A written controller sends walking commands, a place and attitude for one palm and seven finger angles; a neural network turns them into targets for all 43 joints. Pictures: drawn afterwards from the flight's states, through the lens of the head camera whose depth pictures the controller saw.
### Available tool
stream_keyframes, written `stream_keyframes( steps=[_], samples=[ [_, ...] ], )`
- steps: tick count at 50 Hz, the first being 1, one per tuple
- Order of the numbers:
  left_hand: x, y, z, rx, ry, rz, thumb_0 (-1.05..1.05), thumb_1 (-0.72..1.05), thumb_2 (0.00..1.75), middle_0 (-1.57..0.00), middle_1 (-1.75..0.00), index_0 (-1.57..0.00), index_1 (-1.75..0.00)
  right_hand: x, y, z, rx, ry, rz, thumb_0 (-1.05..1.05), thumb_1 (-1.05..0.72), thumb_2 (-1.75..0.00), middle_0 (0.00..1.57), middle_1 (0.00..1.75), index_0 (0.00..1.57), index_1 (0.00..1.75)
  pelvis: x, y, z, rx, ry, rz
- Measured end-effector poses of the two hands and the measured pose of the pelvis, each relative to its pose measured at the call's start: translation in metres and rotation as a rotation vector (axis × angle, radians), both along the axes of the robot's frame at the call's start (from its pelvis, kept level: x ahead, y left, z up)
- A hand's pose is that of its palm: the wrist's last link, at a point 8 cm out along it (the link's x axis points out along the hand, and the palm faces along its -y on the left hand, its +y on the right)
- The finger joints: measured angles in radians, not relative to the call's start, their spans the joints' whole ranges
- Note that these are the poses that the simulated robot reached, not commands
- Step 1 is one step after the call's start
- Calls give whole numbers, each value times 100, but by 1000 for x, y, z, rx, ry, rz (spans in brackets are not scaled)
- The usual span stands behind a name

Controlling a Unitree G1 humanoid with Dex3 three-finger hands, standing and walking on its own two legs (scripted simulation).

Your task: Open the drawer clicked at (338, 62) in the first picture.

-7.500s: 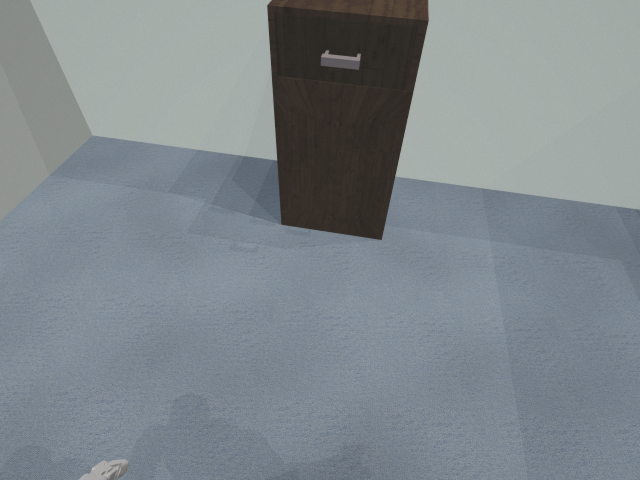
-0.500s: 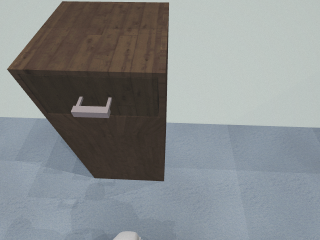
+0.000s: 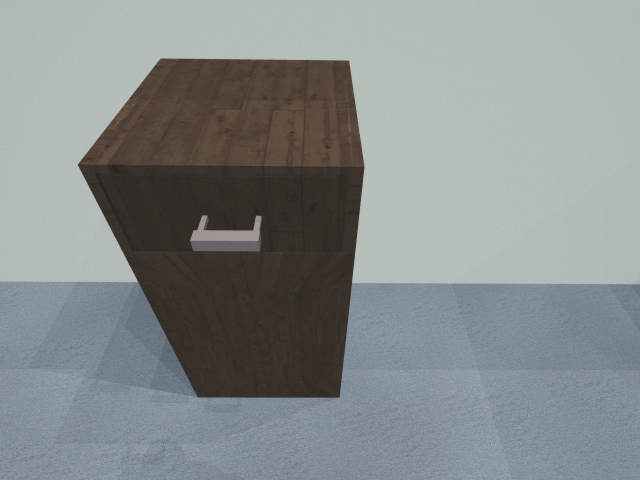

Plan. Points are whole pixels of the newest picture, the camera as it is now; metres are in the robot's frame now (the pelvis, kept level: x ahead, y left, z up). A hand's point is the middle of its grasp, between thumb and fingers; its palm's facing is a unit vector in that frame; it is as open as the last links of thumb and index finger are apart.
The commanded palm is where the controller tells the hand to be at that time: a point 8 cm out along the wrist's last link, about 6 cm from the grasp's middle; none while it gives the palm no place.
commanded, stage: come to a stop and stand still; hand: left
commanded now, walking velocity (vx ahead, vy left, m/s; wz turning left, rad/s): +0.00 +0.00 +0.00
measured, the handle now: (229, 231) +0.50 +0.19 +0.01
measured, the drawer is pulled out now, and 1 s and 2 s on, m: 0.00 0.00 0.00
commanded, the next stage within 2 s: look again from close up in 0.14 s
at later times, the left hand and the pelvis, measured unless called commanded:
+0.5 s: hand out of the picture +0.02 +0.13 -0.16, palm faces +0.03 -0.98 -0.18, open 7.3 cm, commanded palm none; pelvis +0.03 -0.03 +0.01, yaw +0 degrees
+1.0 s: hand out of the picture +0.03 +0.13 -0.16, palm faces +0.04 -0.98 -0.21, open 7.3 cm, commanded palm none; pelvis +0.03 -0.04 +0.01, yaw +0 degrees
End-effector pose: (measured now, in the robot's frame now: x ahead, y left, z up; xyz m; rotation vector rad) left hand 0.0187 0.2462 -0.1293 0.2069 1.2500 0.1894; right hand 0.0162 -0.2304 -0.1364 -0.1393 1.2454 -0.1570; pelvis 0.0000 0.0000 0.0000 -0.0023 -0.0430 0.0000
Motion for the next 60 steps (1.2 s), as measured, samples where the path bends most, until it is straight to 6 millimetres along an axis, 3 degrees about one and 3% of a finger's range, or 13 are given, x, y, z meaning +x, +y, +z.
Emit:
stream_keyframes(
  steps=[9,17,27,35,45,60],
  samples=[
    [-14,-12,-1,-21,63,11,0,91,90,-20,-29,-20,-30,-16,1,-1,16,77,-28,1,-91,-90,21,30,20,30,5,-2,4,8,2,-2],
    [-18,-41,-3,-64,104,27,0,91,90,-20,-29,-20,-30,1,-11,2,11,82,-26,1,-91,-90,20,30,20,30,16,-13,8,8,14,1],
    [-5,-67,-4,-85,114,30,1,92,90,-20,-30,-20,-30,23,-20,4,19,70,-17,1,-91,-90,20,30,19,30,29,-28,11,7,15,2],
    [6,-69,-2,-69,99,30,1,92,90,-20,-30,-20,-30,21,-23,2,30,98,-21,1,-92,-90,20,30,19,30,35,-36,13,5,9,3],
    [11,-70,1,-58,99,29,1,92,90,-20,-29,-20,-30,3,-21,0,48,154,-34,1,-91,-90,20,30,19,30,35,-40,14,5,10,3],
    [9,-52,-8,-57,83,28,0,91,90,-20,-30,-20,-30,-25,-22,1,9,179,-59,1,-91,-90,20,30,19,30,12,-28,7,-5,32,5]
  ],
)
